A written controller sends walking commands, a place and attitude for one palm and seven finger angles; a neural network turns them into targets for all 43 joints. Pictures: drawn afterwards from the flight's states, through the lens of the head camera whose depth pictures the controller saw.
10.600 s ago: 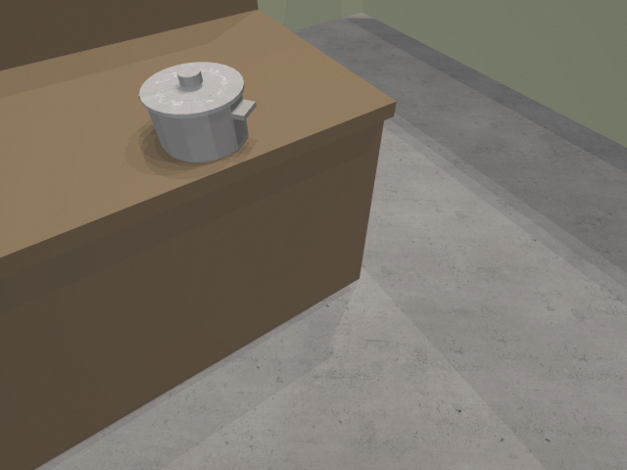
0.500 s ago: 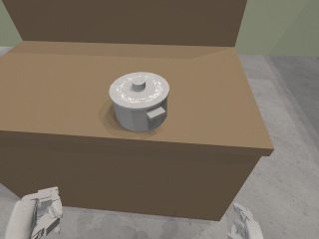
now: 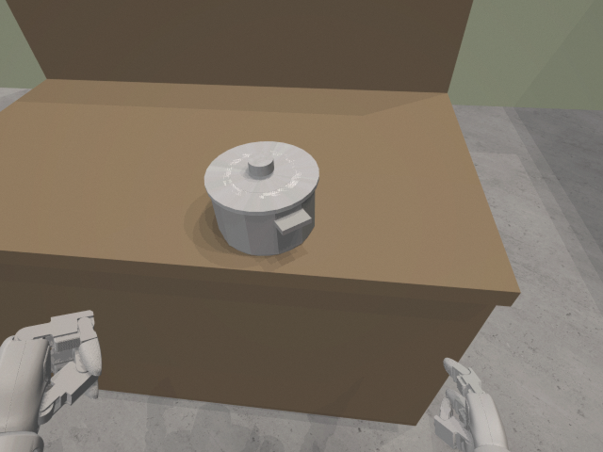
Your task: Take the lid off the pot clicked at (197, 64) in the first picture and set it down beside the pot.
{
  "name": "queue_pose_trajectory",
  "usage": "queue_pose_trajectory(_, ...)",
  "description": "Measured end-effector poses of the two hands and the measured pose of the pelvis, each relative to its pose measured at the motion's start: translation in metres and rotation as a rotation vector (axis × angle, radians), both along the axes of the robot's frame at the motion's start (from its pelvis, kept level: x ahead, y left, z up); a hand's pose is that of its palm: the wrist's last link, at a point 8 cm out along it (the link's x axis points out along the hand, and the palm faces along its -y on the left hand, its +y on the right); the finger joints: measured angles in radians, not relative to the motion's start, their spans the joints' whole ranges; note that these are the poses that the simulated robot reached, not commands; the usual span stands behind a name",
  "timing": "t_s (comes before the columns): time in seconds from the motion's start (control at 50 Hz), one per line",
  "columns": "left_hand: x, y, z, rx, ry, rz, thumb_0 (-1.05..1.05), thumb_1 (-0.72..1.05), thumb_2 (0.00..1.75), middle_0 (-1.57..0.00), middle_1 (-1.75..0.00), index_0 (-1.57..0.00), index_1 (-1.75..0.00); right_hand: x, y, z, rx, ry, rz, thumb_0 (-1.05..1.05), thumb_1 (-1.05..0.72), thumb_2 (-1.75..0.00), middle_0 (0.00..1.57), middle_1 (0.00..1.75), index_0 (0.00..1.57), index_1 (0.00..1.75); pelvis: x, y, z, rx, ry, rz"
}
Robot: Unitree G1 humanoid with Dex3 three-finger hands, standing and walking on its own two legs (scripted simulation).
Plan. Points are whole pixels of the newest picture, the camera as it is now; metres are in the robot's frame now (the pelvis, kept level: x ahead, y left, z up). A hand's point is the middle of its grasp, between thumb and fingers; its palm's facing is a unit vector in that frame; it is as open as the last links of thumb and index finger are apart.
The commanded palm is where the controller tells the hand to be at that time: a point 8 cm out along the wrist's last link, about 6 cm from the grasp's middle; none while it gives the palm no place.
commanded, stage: raise the hand higher, near the body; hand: left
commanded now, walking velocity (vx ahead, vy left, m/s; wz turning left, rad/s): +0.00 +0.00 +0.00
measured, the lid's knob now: (261, 164) +0.50 +0.15 +0.13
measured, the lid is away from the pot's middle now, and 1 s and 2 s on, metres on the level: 0.00 0.00 0.00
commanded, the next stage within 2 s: reach forward and open the fingers in 0.16 s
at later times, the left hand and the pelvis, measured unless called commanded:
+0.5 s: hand (73, 334) +0.17 +0.27 +0.14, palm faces +0.18 -0.16 -0.97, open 2.9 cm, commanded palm +0.15 +0.26 +0.19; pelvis -0.02 +0.00 -0.01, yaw +1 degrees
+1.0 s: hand (76, 298) +0.20 +0.27 +0.16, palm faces -0.08 -0.06 -1.00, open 6.8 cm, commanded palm +0.18 +0.26 +0.23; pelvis -0.05 +0.01 +0.00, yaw +2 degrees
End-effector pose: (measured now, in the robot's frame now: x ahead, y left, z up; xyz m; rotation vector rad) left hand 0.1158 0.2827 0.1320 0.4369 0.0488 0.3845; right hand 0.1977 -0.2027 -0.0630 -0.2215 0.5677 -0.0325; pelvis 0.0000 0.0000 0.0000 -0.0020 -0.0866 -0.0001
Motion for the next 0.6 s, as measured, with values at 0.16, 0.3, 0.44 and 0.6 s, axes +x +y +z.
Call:
queue_pose_trajectory(0.16, 0.011, -0.004, 0.021, 0.036, -0.082, -0.027, 0.01, 0.89, 0.89, -1.3, -1.5, -1.31, -1.5, -0.007, 0.001, -0.008, 0.01, 0.033, 0.007, 0.01, -0.9, -0.9, 0.2, 0.3, 0.2, 0.3, 0.001, 0.0, 0.0, 0.0, -0.001, -0.003)
queue_pose_trajectory(0.3, 0.021, -0.007, 0.038, 0.155, -0.12, -0.047, 0.01, 0.89, 0.89, -1.3, -1.5, -1.31, -1.5, -0.014, -0.004, -0.013, -0.005, 0.065, 0.005, 0.01, -0.9, -0.9, 0.2, 0.3, 0.2, 0.3, 0.0, 0.0, 0.0, 0.0, 0.007, -0.006)
queue_pose_trajectory(0.44, 0.027, -0.017, 0.053, 0.775, 0.117, -0.051, 0.01, 0.81, 0.94, -1.28, -1.41, -1.28, -1.41, -0.01, -0.012, -0.029, 0.009, 0.171, 0.034, 0.01, -0.9, -0.9, 0.2, 0.3, 0.2, 0.3, -0.011, 0.002, -0.007, 0.003, 0.058, 0.002)
queue_pose_trajectory(0.6, 0.034, -0.01, 0.058, 0.956, 0.287, -0.086, 0.0, 0.6, 1.08, -1.22, -1.18, -1.23, -1.18, 0.004, -0.005, -0.031, 0.049, 0.148, 0.039, 0.01, -0.9, -0.9, 0.2, 0.3, 0.2, 0.3, -0.023, 0.003, -0.008, 0.004, 0.045, 0.034)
